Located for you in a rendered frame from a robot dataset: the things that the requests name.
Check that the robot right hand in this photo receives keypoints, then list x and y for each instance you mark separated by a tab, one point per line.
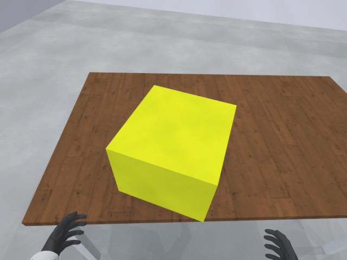
285	250

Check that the carton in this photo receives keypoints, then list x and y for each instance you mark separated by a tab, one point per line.
171	150

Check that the robot left hand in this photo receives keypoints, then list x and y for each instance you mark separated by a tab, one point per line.
57	240

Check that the table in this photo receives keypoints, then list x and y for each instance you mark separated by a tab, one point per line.
286	156

